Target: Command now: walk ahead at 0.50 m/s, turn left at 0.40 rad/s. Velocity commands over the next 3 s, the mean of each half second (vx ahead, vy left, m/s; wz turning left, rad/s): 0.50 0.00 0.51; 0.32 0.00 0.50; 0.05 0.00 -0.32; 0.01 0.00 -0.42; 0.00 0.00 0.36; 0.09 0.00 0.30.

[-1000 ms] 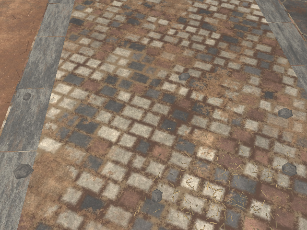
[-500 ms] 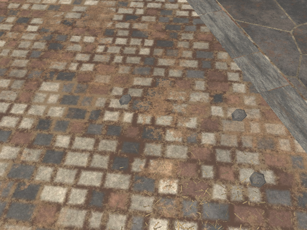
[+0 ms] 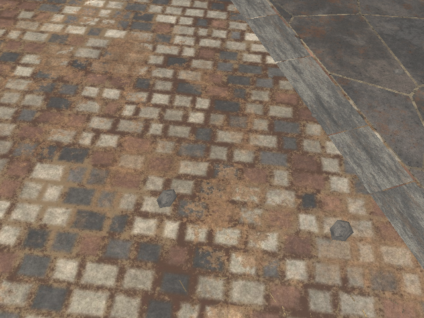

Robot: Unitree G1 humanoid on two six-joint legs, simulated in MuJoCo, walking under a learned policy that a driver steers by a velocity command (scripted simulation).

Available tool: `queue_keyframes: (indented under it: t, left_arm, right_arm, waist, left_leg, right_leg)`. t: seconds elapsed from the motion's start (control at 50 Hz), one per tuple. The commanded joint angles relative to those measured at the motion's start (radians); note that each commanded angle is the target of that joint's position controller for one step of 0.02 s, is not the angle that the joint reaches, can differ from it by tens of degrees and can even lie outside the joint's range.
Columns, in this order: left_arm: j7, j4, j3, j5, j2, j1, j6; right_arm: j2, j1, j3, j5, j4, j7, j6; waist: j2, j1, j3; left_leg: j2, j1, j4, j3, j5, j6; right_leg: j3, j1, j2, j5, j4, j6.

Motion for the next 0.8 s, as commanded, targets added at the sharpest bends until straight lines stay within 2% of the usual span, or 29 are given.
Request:
queue_keyframes:
  t: [0.02,0.06,0.12,0.2,0.22,0.26,0.28,0.3,0.32,0.34,0.36,0.38,0.4,0.42,0.44,0.46,0.52,0.58,0.64,0.7,0.76,0.78,0.8]
  left_arm:
    - [-0.001,-0.062,0.013,0.001,0.075,0.005,0.009]
    - [-0.001,-0.093,0.009,-0.002,0.07,-0.09,0.01]
    - [-0.004,-0.124,0.001,-0.01,0.058,-0.188,0.008]
    - [-0.005,-0.164,-0.006,-0.021,0.06,-0.289,-0.004]
    - [-0.004,-0.171,-0.006,-0.023,0.066,-0.295,-0.009]
    - [0.001,-0.163,0.001,-0.025,0.089,-0.236,-0.018]
    - [0.007,-0.142,0.008,-0.027,0.106,-0.166,-0.023]
    - [0.018,-0.108,0.019,-0.024,0.128,-0.052,-0.032]
    - [0.035,-0.09,0.037,-0.006,0.189,0.08,-0.045]
    - [0.049,-0.096,0.057,0.015,0.27,0.174,-0.038]
    - [0.045,-0.088,0.066,0.0,0.277,0.134,-0.019]
    - [0.04,-0.103,0.047,-0.008,0.173,0.069,-0.011]
    - [0.035,-0.104,0.031,-0.016,0.107,0.026,-0.013]
    - [0.033,-0.1,0.024,-0.013,0.084,0.006,-0.016]
    - [0.035,-0.085,0.022,-0.015,0.08,0.019,-0.024]
    - [0.032,-0.073,0.023,-0.019,0.083,0.031,-0.033]
    - [0.023,-0.047,0.033,-0.033,0.097,0.07,-0.055]
    - [0.021,-0.023,0.038,-0.033,0.099,0.101,-0.055]
    - [0.019,-0.003,0.04,-0.032,0.101,0.118,-0.052]
    - [0.026,0.016,0.044,-0.038,0.119,0.133,-0.045]
    - [0.039,0.035,0.053,-0.042,0.153,0.157,-0.028]
    - [0.045,0.037,0.057,-0.045,0.167,0.154,-0.02]
    - [0.049,0.034,0.06,-0.049,0.176,0.148,-0.01]
  right_arm:
    - [-0.15,0.022,-0.038,0.006,-0.046,-0.008,-0.017]
    - [-0.149,0.061,-0.041,0.007,-0.037,-0.009,-0.014]
    - [-0.154,0.114,-0.047,0.006,-0.027,-0.012,-0.011]
    - [-0.159,0.164,-0.052,-0.007,-0.024,-0.021,-0.004]
    - [-0.165,0.161,-0.054,-0.011,-0.028,-0.024,-0.003]
    - [-0.181,0.114,-0.06,-0.014,-0.046,-0.031,-0.001]
    - [-0.191,0.082,-0.062,-0.015,-0.057,-0.031,-0.002]
    - [-0.194,0.06,-0.062,-0.009,-0.062,-0.025,-0.007]
    - [-0.154,0.059,-0.051,0.004,-0.077,-0.015,-0.015]
    - [-0.064,0.109,-0.03,0.032,-0.112,-0.015,-0.019]
    - [-0.105,0.166,-0.033,0.008,-0.121,-0.019,-0.009]
    - [-0.141,0.129,-0.039,-0.015,-0.089,-0.022,0.008]
    - [-0.13,0.065,-0.036,-0.021,-0.091,-0.01,0.011]
    - [-0.111,0.041,-0.034,-0.022,-0.096,0.0,0.017]
    - [-0.108,0.026,-0.035,-0.034,-0.102,0.009,0.028]
    - [-0.102,0.027,-0.032,-0.038,-0.1,0.017,0.038]
    - [-0.088,-0.043,-0.027,-0.035,-0.135,0.034,0.051]
    - [-0.078,-0.141,-0.02,-0.035,-0.172,0.045,0.053]
    - [-0.056,-0.236,-0.004,-0.03,-0.203,0.056,0.047]
    - [-0.032,-0.315,0.01,-0.035,-0.232,0.064,0.039]
    - [-0.054,-0.284,0.004,-0.047,-0.233,0.056,0.035]
    - [-0.069,-0.227,-0.003,-0.052,-0.219,0.049,0.032]
    - [-0.09,-0.125,-0.015,-0.06,-0.19,0.039,0.023]
  waist:
    - [0.1,0.023,-0.018]
    - [0.098,-0.006,0.003]
    - [0.105,-0.047,-0.006]
    - [0.112,-0.081,-0.012]
    - [0.117,-0.078,-0.015]
    - [0.128,-0.036,-0.025]
    - [0.13,-0.001,-0.047]
    - [0.097,0.057,-0.099]
    - [0.009,0.113,-0.207]
    - [-0.159,0.12,-0.331]
    - [-0.25,0.056,-0.334]
    - [-0.076,0.037,-0.187]
    - [0.002,0.038,-0.091]
    - [-0.017,0.022,-0.053]
    - [-0.059,0.015,-0.033]
    - [-0.071,0.009,-0.032]
    - [-0.055,0.004,-0.039]
    - [-0.042,0.017,-0.015]
    - [-0.041,0.033,0.006]
    - [-0.04,0.044,0.033]
    - [-0.071,0.034,-0.014]
    - [-0.079,0.012,-0.05]
    - [-0.065,-0.03,-0.109]
  left_leg:
    - [0.244,0.028,-0.198,-0.283,0.158,0.16]
    - [0.229,0.041,-0.207,-0.283,0.154,0.145]
    - [0.212,0.092,-0.175,-0.284,0.195,0.118]
    - [0.226,0.167,-0.093,-0.321,0.324,0.109]
    - [0.234,0.178,-0.07,-0.338,0.348,0.102]
    - [0.242,0.153,-0.021,-0.368,0.373,0.071]
    - [0.231,0.12,0.03,-0.374,0.418,0.052]
    - [0.187,0.079,0.155,-0.349,0.45,0.029]
    - [0.122,-0.012,0.379,-0.286,0.331,0.001]
    - [0.002,-0.258,0.655,-0.147,-0.138,-0.032]
    - [0.0,-0.41,0.793,-0.093,-0.406,-0.03]
    - [0.077,-0.447,0.854,-0.102,-0.319,-0.027]
    - [0.105,-0.432,0.829,-0.088,-0.243,-0.035]
    - [0.132,-0.407,0.792,-0.076,-0.205,-0.044]
    - [0.15,-0.394,0.771,-0.067,-0.191,-0.053]
    - [0.154,-0.381,0.775,-0.056,-0.173,-0.059]
    - [0.166,-0.438,0.766,-0.048,-0.101,-0.071]
    - [0.18,-0.512,0.694,-0.033,-0.009,-0.086]
    - [0.179,-0.479,0.524,0.012,0.105,-0.085]
    - [0.156,-0.374,0.334,0.094,0.134,-0.065]
    - [0.093,-0.275,0.251,0.141,0.042,-0.026]
    - [0.062,-0.214,0.223,0.146,0.007,-0.006]
    - [0.033,-0.098,0.164,0.133,0.023,0.018]
  right_leg:
    - [-0.013,-0.096,-0.032,0.065,-0.079,0.046]
    - [-0.021,-0.135,-0.035,0.144,-0.184,0.065]
    - [-0.021,-0.138,-0.018,0.241,-0.312,0.073]
    - [-0.02,-0.121,0.019,0.245,-0.42,0.062]
    - [-0.013,-0.098,0.026,0.229,-0.446,0.054]
    - [0.0,0.027,0.042,0.175,-0.517,0.031]
    - [-0.006,0.143,0.061,0.138,-0.548,0.016]
    - [-0.01,0.311,0.069,0.148,-0.612,-0.007]
    - [0.119,0.524,-0.07,0.051,-0.648,-0.053]
    - [0.462,0.772,-0.332,-0.131,-0.709,-0.12]
    - [0.748,0.744,-0.416,-0.198,-0.786,-0.191]
    - [0.63,0.616,-0.375,-0.259,-0.788,-0.183]
    - [0.47,0.499,-0.314,-0.173,-0.812,-0.164]
    - [0.347,0.432,-0.267,-0.054,-0.839,-0.139]
    - [0.262,0.395,-0.236,0.049,-0.852,-0.129]
    - [0.2,0.379,-0.216,0.135,-0.86,-0.125]
    - [0.099,0.401,-0.224,0.299,-0.885,-0.143]
    - [0.001,0.428,-0.216,0.365,-0.906,-0.147]
    - [-0.101,0.427,-0.186,0.401,-0.907,-0.129]
    - [-0.19,0.425,-0.181,0.627,-0.844,-0.104]
    - [-0.227,0.509,-0.191,0.906,-0.69,-0.074]
    - [-0.234,0.527,-0.191,0.983,-0.588,-0.068]
    - [-0.239,0.509,-0.184,0.957,-0.425,-0.058]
